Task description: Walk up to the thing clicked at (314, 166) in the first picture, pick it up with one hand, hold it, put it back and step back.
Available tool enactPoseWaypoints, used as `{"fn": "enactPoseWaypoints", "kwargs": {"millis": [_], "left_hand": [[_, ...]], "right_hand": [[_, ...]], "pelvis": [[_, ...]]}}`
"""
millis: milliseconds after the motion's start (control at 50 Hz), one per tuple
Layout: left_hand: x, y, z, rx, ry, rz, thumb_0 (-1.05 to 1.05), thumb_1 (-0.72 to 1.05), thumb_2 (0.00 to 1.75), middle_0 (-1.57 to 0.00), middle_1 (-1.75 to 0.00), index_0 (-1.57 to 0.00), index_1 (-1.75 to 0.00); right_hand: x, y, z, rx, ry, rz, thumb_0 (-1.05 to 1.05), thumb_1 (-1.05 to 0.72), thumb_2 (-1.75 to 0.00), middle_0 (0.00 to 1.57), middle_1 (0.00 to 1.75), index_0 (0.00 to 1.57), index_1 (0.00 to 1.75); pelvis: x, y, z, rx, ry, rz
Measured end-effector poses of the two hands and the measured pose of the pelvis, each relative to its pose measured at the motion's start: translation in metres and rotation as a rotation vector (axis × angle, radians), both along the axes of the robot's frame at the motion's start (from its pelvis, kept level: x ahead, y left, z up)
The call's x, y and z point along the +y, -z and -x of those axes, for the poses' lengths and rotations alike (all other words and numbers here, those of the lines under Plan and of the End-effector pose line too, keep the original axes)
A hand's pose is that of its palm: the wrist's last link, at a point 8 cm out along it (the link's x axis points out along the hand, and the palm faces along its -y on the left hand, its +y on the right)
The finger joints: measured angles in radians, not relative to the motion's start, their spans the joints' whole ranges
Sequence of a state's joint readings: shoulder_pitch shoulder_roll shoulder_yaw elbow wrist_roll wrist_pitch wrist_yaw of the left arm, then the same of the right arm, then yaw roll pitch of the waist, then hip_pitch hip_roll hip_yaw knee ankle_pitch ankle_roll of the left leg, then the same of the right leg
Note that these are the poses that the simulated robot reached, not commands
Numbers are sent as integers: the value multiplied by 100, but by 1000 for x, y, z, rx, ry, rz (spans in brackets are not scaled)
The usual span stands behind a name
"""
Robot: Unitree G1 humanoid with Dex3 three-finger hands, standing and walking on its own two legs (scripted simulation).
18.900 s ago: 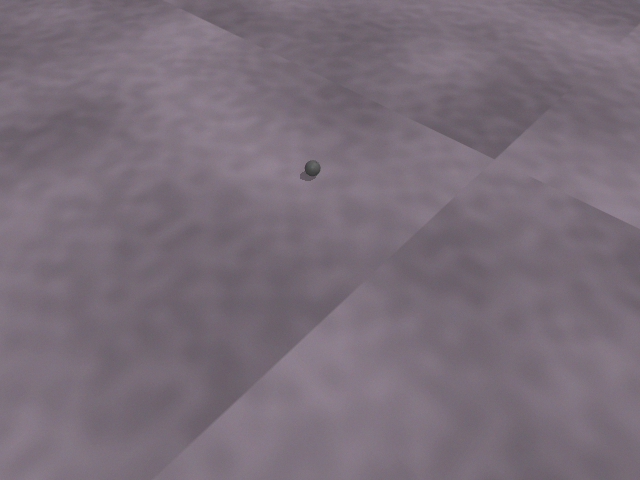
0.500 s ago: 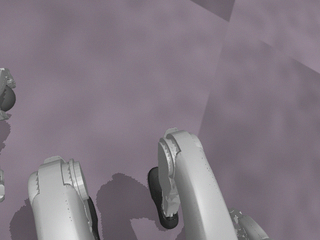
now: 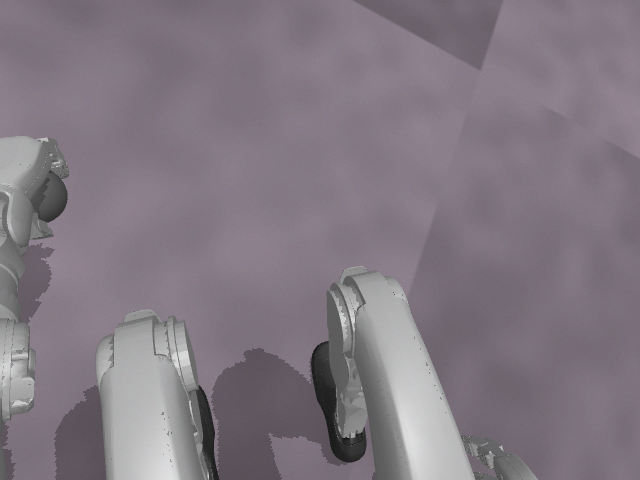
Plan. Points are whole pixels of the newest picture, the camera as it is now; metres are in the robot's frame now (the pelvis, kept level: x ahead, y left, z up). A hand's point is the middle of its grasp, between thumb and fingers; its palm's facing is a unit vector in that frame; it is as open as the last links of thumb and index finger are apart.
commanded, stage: lift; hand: left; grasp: from above
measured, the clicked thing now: (31, 195) +0.49 +0.28 -0.16
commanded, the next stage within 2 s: hold in 1.52 s
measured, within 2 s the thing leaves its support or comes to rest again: neither
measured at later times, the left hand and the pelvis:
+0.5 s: hand out of the picture +0.41 +0.29 +0.01, palm faces -0.43 -0.08 -0.90, open 9.5 cm; pelvis +0.00 +0.00 +0.10, yaw +3 degrees
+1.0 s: hand out of the picture +0.35 +0.27 +0.20, palm faces -0.44 -0.11 -0.89, open 9.5 cm; pelvis +0.03 +0.00 +0.28, yaw +5 degrees
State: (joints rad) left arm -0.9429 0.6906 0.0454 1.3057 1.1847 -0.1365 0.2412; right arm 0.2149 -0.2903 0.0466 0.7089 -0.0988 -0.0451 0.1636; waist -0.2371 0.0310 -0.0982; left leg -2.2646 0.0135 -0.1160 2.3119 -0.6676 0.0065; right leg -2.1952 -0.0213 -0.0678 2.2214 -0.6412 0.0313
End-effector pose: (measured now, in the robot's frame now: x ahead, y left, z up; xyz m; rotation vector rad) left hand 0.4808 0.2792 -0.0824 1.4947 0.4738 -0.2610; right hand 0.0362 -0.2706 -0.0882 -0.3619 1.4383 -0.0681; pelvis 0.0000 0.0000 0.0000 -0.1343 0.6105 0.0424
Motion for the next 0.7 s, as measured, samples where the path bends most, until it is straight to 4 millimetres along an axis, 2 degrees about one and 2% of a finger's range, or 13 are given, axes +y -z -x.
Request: {"fn": "enactPoseWaypoints", "kwargs": {"millis": [160,360,540,700], "left_hand": [[8,-36,16,10,-1,-22,0,0,58,-65,-82,-69,-76],[10,-96,42,1,5,-2,0,1,61,-63,-84,-66,-79],[10,-162,70,-32,-8,12,0,2,61,-62,-84,-65,-80],[6,-228,99,-21,-33,23,0,2,60,-62,-84,-65,-80]], "right_hand": [[2,-14,-11,-33,31,-3,0,-91,-90,20,30,20,30],[6,-49,-45,-125,23,-9,0,-91,-90,20,30,20,30],[11,-100,-77,-234,26,-1,0,-91,-90,20,30,20,30],[19,-158,-95,-303,47,-13,1,-91,-90,20,30,20,30]], "pelvis": [[1,-23,0,5,-7,-10],[2,-66,-1,-5,-18,-22],[4,-117,0,-55,-30,-33],[4,-176,-4,-123,-39,-52]]}}
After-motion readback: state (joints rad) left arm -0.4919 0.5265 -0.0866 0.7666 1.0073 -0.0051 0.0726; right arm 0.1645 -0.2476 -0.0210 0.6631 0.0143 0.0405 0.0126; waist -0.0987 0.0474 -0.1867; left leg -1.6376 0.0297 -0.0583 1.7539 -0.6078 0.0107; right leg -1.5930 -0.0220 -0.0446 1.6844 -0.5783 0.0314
